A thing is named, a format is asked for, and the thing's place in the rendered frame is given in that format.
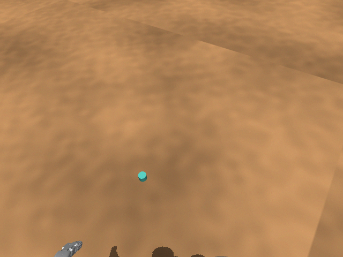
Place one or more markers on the tin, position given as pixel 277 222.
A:
pixel 142 176

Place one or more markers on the left robot hand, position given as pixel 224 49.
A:
pixel 69 249

